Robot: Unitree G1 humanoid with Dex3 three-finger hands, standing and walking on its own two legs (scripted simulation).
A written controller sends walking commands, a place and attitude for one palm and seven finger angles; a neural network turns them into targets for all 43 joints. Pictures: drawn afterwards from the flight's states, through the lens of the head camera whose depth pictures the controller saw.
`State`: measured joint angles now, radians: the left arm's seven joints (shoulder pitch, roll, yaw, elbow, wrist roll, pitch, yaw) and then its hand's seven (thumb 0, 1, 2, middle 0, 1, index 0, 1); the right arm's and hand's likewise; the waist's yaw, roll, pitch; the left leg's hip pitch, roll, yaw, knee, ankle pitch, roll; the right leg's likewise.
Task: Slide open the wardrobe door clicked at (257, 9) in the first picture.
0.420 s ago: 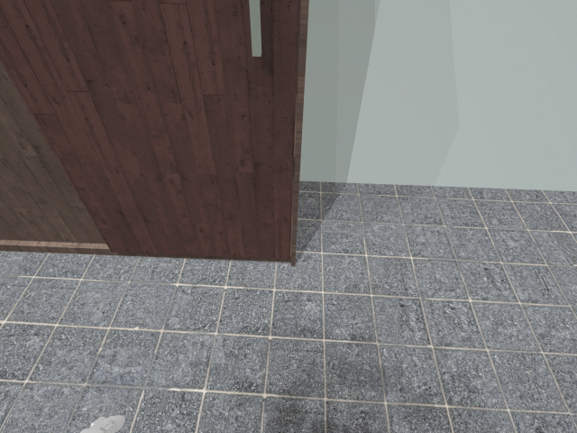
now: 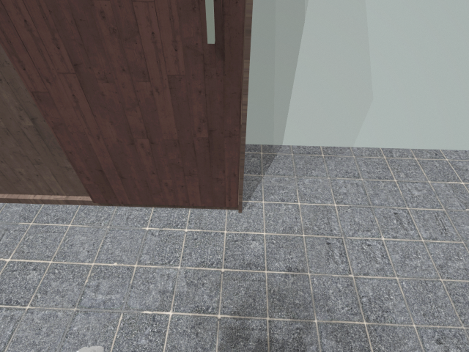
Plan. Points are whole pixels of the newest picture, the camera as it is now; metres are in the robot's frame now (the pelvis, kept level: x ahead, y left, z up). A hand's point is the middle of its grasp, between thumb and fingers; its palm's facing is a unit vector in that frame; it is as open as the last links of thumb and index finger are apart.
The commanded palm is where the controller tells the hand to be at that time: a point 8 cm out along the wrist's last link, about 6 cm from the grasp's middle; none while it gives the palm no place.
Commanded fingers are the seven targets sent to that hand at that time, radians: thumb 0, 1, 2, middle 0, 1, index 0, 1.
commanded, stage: stand and wait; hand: right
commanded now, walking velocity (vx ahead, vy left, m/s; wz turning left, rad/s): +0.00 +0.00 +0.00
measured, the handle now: out of the picture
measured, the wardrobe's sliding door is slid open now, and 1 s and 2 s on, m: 0.00 0.00 0.00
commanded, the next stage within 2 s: look at it before walking up in 0.40 s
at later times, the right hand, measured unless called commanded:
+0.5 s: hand out of the picture +0.07 -0.24 -0.15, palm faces -0.04 +0.94 -0.33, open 7.4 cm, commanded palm none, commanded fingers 0.00 -0.90 -0.90 0.20 0.30 0.20 0.30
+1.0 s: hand out of the picture +0.07 -0.24 -0.15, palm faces -0.04 +0.94 -0.33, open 7.4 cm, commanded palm none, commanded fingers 0.00 -0.90 -0.90 0.20 0.30 0.20 0.30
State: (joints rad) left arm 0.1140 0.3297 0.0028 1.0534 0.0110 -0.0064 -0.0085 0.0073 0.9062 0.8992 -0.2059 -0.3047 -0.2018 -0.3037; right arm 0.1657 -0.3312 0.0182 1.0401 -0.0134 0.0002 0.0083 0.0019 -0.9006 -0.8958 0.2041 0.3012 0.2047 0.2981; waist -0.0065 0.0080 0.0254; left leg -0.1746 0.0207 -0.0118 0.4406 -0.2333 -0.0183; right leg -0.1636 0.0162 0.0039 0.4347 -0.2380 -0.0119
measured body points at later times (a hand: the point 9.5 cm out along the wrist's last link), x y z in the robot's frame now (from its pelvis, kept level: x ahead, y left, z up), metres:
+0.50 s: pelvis +0.00 +0.01 +0.00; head -0.01 +0.01 +0.45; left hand +0.07 +0.30 -0.13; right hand +0.08 -0.29 -0.13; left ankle +0.00 +0.13 -0.74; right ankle +0.00 -0.11 -0.74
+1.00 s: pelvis +0.00 +0.01 +0.00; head +0.00 +0.01 +0.45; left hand +0.08 +0.30 -0.13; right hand +0.08 -0.29 -0.13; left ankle +0.00 +0.13 -0.74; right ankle +0.00 -0.11 -0.74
